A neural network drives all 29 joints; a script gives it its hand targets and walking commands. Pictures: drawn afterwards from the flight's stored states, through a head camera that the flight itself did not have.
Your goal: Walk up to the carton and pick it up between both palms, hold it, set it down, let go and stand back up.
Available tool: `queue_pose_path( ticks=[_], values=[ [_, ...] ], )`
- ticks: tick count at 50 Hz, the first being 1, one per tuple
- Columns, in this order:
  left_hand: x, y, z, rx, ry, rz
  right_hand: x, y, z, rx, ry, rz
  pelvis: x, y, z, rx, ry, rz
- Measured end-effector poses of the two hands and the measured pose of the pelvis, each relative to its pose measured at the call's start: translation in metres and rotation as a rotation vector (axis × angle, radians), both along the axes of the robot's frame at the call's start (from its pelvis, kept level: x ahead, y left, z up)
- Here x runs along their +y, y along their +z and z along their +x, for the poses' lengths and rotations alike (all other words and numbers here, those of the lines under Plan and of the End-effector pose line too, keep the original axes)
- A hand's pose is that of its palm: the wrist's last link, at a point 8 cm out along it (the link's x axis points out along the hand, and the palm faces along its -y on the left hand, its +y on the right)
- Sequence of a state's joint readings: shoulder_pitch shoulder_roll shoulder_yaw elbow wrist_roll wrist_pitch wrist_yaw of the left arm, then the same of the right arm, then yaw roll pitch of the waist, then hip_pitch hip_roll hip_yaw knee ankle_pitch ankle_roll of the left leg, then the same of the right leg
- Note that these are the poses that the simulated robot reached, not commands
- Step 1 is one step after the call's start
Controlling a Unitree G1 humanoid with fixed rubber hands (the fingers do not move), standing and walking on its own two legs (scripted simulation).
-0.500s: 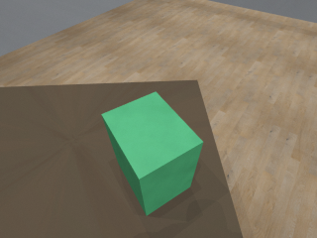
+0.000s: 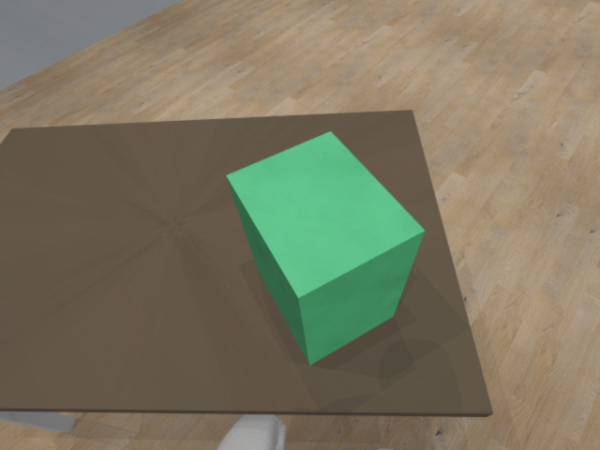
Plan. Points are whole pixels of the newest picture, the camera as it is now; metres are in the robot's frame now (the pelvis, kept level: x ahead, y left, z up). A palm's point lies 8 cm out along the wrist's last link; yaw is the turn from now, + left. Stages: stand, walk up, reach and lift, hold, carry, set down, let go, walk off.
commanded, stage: walk up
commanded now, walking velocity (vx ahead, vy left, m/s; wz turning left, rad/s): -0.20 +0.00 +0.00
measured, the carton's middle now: (319, 254) +0.38 +0.01 -0.01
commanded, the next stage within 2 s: none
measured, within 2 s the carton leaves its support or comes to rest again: neither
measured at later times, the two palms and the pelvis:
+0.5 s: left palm out of the picture -0.07 +0.35 -0.18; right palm out of the picture -0.11 -0.16 -0.09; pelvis -0.12 +0.08 +0.00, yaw -1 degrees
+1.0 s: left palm out of the picture -0.33 +0.23 -0.11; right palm out of the picture -0.23 -0.22 -0.14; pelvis -0.26 +0.01 +0.02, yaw -2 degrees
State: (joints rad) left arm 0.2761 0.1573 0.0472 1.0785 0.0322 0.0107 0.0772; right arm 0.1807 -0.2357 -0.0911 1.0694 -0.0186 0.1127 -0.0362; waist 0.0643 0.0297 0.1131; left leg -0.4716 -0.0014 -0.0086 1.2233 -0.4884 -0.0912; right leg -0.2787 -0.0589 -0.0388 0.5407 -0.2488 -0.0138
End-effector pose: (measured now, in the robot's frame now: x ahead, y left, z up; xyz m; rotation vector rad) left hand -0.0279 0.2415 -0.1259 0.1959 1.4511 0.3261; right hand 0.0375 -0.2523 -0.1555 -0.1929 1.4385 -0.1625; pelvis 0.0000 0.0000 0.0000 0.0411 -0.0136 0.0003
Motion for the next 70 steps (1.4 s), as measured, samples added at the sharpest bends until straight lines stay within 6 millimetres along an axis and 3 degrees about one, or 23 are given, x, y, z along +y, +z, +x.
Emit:
queue_pose_path(
  ticks=[4, 8, 11, 15, 21, 29, 33, 38, 42, 47, 50, 54, 57, 59, 62, 70],
  values=[
    [0.032, -0.008, -0.012, 0.034, -0.032, 0.005, 0.019, 0.008, 0.030, -0.166, 0.007, -0.014, 0.018, -0.005, -0.020, 0.012, 0.015, -0.020],
    [0.057, -0.038, -0.007, -0.022, -0.051, -0.050, 0.049, 0.011, 0.029, -0.228, 0.032, -0.050, 0.042, -0.018, -0.041, 0.012, 0.029, -0.073],
    [0.070, -0.057, -0.004, -0.060, -0.066, -0.102, 0.076, 0.023, 0.003, -0.210, 0.036, -0.067, 0.054, -0.017, -0.057, -0.010, -0.005, -0.037],
    [0.075, -0.058, -0.008, -0.062, -0.085, -0.180, 0.093, 0.044, -0.046, -0.157, 0.005, -0.104, 0.068, -0.005, -0.071, 0.005, 0.001, -0.142],
    [0.091, -0.055, -0.020, -0.094, -0.108, -0.218, 0.092, 0.064, -0.115, -0.077, -0.048, -0.162, 0.082, 0.004, -0.099, 0.026, -0.017, -0.176],
    [0.107, -0.054, -0.072, -0.065, -0.116, -0.161, 0.086, 0.057, -0.181, -0.078, -0.070, -0.151, 0.077, -0.001, -0.148, 0.020, -0.016, -0.154],
    [0.100, -0.047, -0.110, -0.047, -0.119, -0.128, 0.078, 0.042, -0.201, -0.110, -0.079, -0.112, 0.068, -0.006, -0.171, 0.010, -0.030, -0.124],
    [0.075, -0.030, -0.156, -0.062, -0.120, -0.096, 0.062, 0.014, -0.226, -0.152, -0.089, -0.044, 0.051, -0.012, -0.207, -0.012, -0.036, -0.085],
    [0.049, -0.014, -0.213, -0.101, -0.068, -0.052, 0.047, -0.013, -0.241, -0.144, -0.056, 0.017, 0.037, -0.017, -0.238, -0.039, -0.012, -0.063],
    [0.007, 0.013, -0.288, 0.041, -0.039, -0.070, 0.043, 0.005, -0.249, -0.190, -0.076, 0.126, 0.018, 0.010, -0.251, -0.002, -0.067, 0.042],
    [-0.014, 0.021, -0.305, 0.073, -0.027, -0.095, 0.035, 0.013, -0.265, -0.187, -0.082, 0.147, 0.006, 0.018, -0.256, 0.005, -0.043, 0.053],
    [-0.034, 0.021, -0.310, 0.052, -0.005, -0.106, 0.021, 0.008, -0.303, -0.058, -0.076, 0.138, -0.005, 0.019, -0.256, 0.025, -0.023, 0.050],
    [-0.049, 0.019, -0.312, 0.054, -0.009, -0.117, 0.013, 0.004, -0.318, 0.010, -0.076, 0.128, -0.008, 0.016, -0.254, 0.033, -0.013, 0.033],
    [-0.058, 0.017, -0.313, 0.050, 0.006, -0.124, 0.009, 0.001, -0.319, 0.037, -0.068, 0.120, -0.009, 0.014, -0.251, 0.033, -0.008, 0.020],
    [-0.067, 0.016, -0.315, 0.053, 0.036, -0.134, 0.009, -0.001, -0.302, 0.029, -0.056, 0.116, -0.009, 0.013, -0.244, 0.034, -0.012, 0.010],
    [-0.078, 0.006, -0.322, 0.124, 0.076, -0.178, 0.026, 0.006, -0.202, -0.146, 0.020, 0.109, -0.005, 0.007, -0.216, 0.020, -0.009, -0.011]
  ],
)
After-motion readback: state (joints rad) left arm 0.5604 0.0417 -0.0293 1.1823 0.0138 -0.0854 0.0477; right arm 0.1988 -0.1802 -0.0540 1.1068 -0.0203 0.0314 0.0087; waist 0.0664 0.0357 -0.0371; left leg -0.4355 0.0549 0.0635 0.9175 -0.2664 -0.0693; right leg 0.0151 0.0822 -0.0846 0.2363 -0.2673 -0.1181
